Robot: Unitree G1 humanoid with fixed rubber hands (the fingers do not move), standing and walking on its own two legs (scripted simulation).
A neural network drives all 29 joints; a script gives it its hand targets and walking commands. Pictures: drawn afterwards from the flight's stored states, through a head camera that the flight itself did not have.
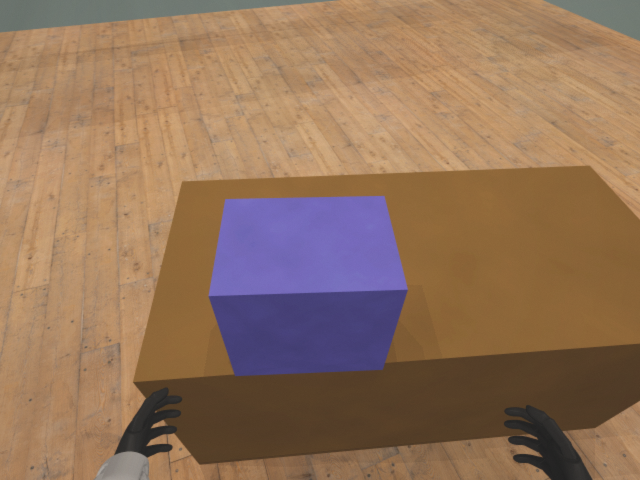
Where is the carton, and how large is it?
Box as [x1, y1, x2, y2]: [209, 196, 407, 375]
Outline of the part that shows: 384,196 225,199 209,290 209,298 235,375 382,369 407,290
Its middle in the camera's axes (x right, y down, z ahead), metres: -0.02 +0.09 +0.68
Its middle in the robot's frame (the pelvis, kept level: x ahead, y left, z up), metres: +0.45 +0.05 -0.08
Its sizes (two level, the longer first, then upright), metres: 0.266 0.193 0.249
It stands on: a pedestal, 0.56 m high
